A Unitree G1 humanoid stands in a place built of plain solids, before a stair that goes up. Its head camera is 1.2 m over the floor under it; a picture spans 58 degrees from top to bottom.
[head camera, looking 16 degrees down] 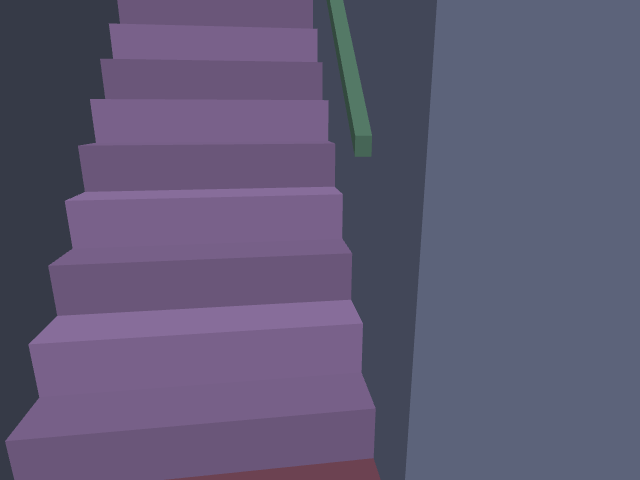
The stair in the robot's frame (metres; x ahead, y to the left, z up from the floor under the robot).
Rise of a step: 0.21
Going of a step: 0.23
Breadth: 1.20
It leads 8 degrees to the left of straight ahead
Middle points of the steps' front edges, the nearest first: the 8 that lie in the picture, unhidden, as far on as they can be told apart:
1.22 0.40 0.21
1.44 0.43 0.43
1.67 0.46 0.64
1.89 0.49 0.86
2.12 0.52 1.07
2.34 0.55 1.28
2.57 0.58 1.50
2.79 0.61 1.71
